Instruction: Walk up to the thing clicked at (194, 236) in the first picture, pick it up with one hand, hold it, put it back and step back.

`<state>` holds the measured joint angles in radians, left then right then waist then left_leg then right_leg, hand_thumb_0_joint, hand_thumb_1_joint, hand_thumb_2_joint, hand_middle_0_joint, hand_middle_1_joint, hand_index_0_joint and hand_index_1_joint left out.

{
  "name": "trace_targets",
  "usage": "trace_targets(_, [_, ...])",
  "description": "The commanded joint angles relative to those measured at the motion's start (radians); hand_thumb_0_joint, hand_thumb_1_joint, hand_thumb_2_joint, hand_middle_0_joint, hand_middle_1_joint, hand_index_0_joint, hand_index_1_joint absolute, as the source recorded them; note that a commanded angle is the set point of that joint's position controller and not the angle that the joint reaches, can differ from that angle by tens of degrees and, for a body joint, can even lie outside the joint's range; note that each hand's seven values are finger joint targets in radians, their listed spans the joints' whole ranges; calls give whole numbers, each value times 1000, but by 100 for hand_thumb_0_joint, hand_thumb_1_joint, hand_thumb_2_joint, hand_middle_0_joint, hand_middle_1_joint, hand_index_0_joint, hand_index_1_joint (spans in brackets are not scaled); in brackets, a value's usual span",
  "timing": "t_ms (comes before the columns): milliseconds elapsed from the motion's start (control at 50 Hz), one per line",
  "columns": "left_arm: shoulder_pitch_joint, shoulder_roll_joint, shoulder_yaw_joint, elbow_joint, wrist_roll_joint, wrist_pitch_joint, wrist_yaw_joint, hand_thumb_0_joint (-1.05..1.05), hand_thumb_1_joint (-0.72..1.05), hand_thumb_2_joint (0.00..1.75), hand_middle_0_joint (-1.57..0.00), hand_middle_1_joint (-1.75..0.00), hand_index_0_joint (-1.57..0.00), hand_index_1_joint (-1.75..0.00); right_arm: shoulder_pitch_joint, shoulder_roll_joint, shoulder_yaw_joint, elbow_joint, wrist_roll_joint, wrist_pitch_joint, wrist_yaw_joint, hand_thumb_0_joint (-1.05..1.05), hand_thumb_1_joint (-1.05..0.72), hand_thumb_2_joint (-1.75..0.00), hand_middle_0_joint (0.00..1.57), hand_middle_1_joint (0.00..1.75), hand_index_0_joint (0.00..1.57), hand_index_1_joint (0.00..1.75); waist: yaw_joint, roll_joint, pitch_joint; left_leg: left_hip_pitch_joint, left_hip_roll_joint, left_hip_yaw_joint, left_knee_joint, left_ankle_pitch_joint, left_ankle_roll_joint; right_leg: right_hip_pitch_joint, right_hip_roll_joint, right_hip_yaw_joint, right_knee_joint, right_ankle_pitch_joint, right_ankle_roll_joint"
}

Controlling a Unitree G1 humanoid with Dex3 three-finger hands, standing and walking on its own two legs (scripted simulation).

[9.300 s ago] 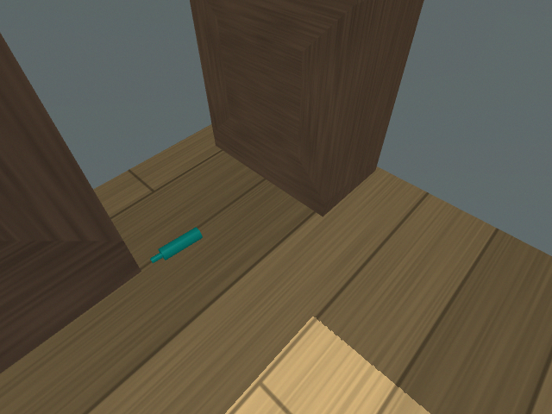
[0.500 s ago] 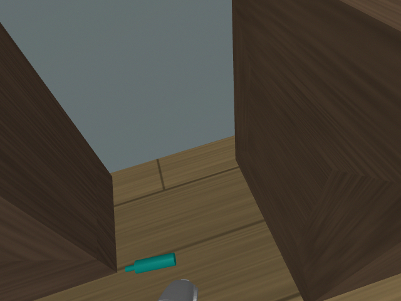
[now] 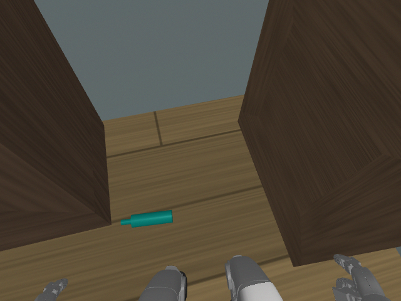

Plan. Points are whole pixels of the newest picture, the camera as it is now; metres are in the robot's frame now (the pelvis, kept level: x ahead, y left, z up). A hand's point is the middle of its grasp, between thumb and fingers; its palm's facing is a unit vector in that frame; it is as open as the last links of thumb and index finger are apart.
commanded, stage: walk up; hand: left
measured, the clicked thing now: (146, 219) +0.44 +0.25 -0.72
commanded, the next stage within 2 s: none
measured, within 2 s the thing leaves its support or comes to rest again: neither
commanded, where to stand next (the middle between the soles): +0.06 -0.02 m, yaw -4 degrees
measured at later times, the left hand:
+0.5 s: hand out of the picture -0.11 +0.27 -0.11, palm faces -0.06 -0.90 -0.43, open 7.3 cm
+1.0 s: hand out of the picture +0.10 +0.24 -0.14, palm faces -0.07 -0.95 -0.29, open 7.4 cm
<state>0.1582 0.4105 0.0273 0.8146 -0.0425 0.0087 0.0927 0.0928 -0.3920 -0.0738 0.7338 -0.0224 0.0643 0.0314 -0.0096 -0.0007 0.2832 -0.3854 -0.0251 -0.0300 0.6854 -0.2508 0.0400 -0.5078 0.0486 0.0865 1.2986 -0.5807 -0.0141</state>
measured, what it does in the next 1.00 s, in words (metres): steps on the spot: right foot, then left foot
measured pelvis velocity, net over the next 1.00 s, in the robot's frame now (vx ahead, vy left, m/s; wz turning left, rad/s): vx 0.00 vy -0.01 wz -0.03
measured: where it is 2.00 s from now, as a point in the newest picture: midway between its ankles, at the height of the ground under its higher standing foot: outside the picture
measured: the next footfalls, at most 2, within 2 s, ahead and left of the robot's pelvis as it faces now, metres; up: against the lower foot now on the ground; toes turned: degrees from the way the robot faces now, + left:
right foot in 0.34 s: -0.08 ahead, -0.12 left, +0.00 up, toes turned -10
left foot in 0.78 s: +0.05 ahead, +0.12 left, +0.00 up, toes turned +0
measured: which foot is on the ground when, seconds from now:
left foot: down 0.00-0.36, up 0.38-0.76, down 0.78-1.00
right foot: up 0.00-0.32, down 0.34-0.82, up 0.84-1.00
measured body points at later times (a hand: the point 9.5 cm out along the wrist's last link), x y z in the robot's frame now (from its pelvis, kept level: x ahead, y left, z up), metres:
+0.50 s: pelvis -0.08 -0.02 +0.03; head -0.09 -0.03 +0.47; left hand -0.11 +0.32 -0.08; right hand -0.05 -0.36 -0.09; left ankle +0.04 +0.12 -0.64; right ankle -0.12 -0.11 -0.71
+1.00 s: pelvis +0.00 -0.01 +0.01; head +0.03 +0.02 +0.46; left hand +0.10 +0.29 -0.12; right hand +0.04 -0.33 -0.08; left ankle +0.01 +0.12 -0.72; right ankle +0.03 -0.17 -0.66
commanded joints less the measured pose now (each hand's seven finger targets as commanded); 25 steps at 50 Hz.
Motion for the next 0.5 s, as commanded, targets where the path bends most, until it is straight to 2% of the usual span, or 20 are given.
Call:
trace_targets(0, [136, 180, 69, -22, 16, -10, 4, 0, 90, 90, -20, -30, -20, -30, 53, -184, -54, -43, 12, -19, -40, 0, -90, -90, 20, 30, 20, 30, -13, 146, -377, 323, 235, -187, -137, 564, 198, -11, -23, 26, -87, 79, 15])
trace_targets(40, [96, 175, 68, -32, 44, -7, -23, 0, 90, 90, -20, -30, -20, -30, 118, -210, -54, -14, 24, -42, -51, 0, -90, -90, 20, 30, 20, 30, -39, 114, -372, 337, 286, -259, -170, 361, 212, -16, -21, 55, -182, 89, 17])
trace_targets(80, [90, 193, 82, -33, 66, 10, -44, 0, 90, 90, -20, -30, -20, -30, 127, -264, -68, -7, 23, -62, -62, 0, -90, -90, 20, 30, 20, 30, -38, 101, -341, 295, 334, -320, -216, 135, 215, -21, -26, 72, -209, 78, 8])
trace_targets(100, [91, 210, 92, -28, 76, 19, -55, 0, 90, 90, -20, -30, -20, -30, 127, -281, -72, -5, 19, -69, -66, 0, -90, -90, 20, 30, 20, 30, -38, 94, -310, 240, 346, -349, -253, 10, 206, -15, -21, 73, -191, 68, 5])
trace_targets(140, [125, 222, 106, -13, 86, 30, -73, 0, 90, 90, -20, -30, -20, -30, 107, -302, -77, -6, 12, -84, -72, 0, -90, -90, 20, 30, 20, 30, -17, 97, -272, 164, 379, -407, -319, -261, 208, -5, -31, 69, -196, 56, -5])
trace_targets(180, [185, 227, 116, 14, 82, 30, -99, 0, 90, 90, -20, -30, -20, -30, 64, -318, -78, -11, -1, -92, -69, 0, -90, -90, 20, 30, 20, 30, 17, 127, -245, 37, 360, -373, -391, -508, 172, 79, -39, 12, -271, 22, -23])
trace_targets(200, [232, 215, 116, 32, 75, 28, -110, 0, 90, 90, -20, -30, -20, -30, 31, -324, -76, -15, -10, -95, -62, 0, -90, -90, 20, 30, 20, 30, 38, 176, -253, -8, 347, -336, -413, -590, 158, 130, -46, -36, -340, -16, -31])
trace_targets(220, [278, 209, 120, 59, 71, 24, -122, 0, 90, 90, -20, -30, -20, -30, 21, -326, -74, -17, -19, -93, -52, 0, -90, -90, 20, 30, 20, 30, 50, 210, -260, -82, 316, -284, -445, -626, 129, 226, -36, -95, -388, -58, -35])
trace_targets(260, [390, 190, 129, 97, 65, 17, -135, 0, 90, 90, -20, -30, -20, -30, 5, -324, -73, -17, -43, -75, -35, 0, -90, -90, 20, 30, 20, 30, 84, 311, -281, -164, 247, -187, -489, -611, 73, 404, 2, -201, -520, -75, -37])
trace_targets(280, [461, 176, 131, 118, 68, 13, -134, 0, 90, 90, -20, -30, -20, -30, -14, -314, -72, -18, -49, -64, -32, 0, -90, -90, 20, 30, 20, 30, 120, 311, -289, -187, 200, -123, -462, -596, 28, 487, 16, -257, -641, 3, -33])
trace_targets(300, [523, 175, 137, 141, 79, 6, -129, 0, 90, 90, -20, -30, -20, -30, -13, -283, -69, -16, -50, -51, -34, 0, -90, -90, 20, 30, 20, 30, 153, 221, -283, -257, 142, -55, -334, -596, -18, 592, 18, -258, -761, 57, -26])
trace_targets(320, [592, 212, 149, 147, 97, -2, -119, 0, 90, 90, -20, -30, -20, -30, -39, -212, -52, -29, -40, -45, -39, 0, -90, -90, 20, 30, 20, 30, 211, -22, -246, -418, 29, 68, -17, -574, -72, 677, -65, -66, -995, -89, -61])
trace_targets(340, [462, 300, 162, 81, 107, -10, -111, 0, 90, 90, -20, -30, -20, -30, -6, -129, -25, -35, -10, -49, -39, 0, -90, -90, 20, 30, 20, 30, 167, -322, -132, -574, -89, 50, 381, -429, -73, 463, -373, 519, -1141, -481, -122])
trace_targets(360, [299, 328, 162, 5, 111, -15, -107, 0, 90, 90, -20, -30, -20, -30, -36, -243, -58, -37, 2, -61, -44, 0, -90, -90, 20, 30, 20, 30, 141, -141, -6, -561, -27, -146, 362, -260, -70, 285, -480, 641, -1221, -599, -194])
trace_targets(380, [212, 347, 161, -15, 105, -29, -104, 0, 90, 90, -20, -30, -20, -30, -16, -292, -71, -9, 13, -74, -34, 0, -90, -90, 20, 30, 20, 30, 99, -94, 29, -478, 33, -174, 356, -183, -55, 218, -498, 622, -1241, -594, -207])
trace_targets(400, [197, 295, 149, -3, 88, -54, -98, 0, 90, 90, -20, -30, -20, -30, 10, -284, -71, 19, 29, -82, -15, 0, -90, -90, 20, 30, 20, 30, 62, 17, 43, -480, 24, -189, 356, -105, -40, 306, -409, 453, -1229, -392, -157])
trace_targets(420, [160, 296, 148, -2, 89, -75, -91, 0, 90, 90, -20, -30, -20, -30, 90, -255, -75, 42, 28, -83, -4, 0, -90, -90, 20, 30, 20, 30, 11, 15, -6, -456, 4, -184, 377, -57, -43, 391, -339, 297, -1190, -214, -108])
trace_targets(440, [145, 291, 149, -9, 84, -82, -92, 0, 90, 90, -20, -30, -20, -30, 172, -236, -70, 63, 29, -81, 1, 0, -90, -90, 20, 30, 20, 30, -12, -19, -76, -370, -13, -145, 397, -20, -53, 422, -286, 183, -1158, -79, -77])
trace_targets(460, [153, 288, 150, -11, 84, -84, -97, 0, 90, 90, -20, -30, -20, -30, 201, -232, -67, 64, 26, -81, 5, 0, -90, -90, 20, 30, 20, 30, -12, -63, -118, -302, -14, -103, 413, -3, -61, 404, -271, 149, -1153, -60, -90])
trace_targets(480, [163, 268, 148, -11, 84, -85, -101, 0, 90, 90, -20, -30, -20, -30, 198, -235, -65, 66, 27, -81, 9, 0, -90, -90, 20, 30, 20, 30, 3, -99, -112, -264, -8, -72, 405, 25, -69, 354, -260, 115, -1173, -96, -103])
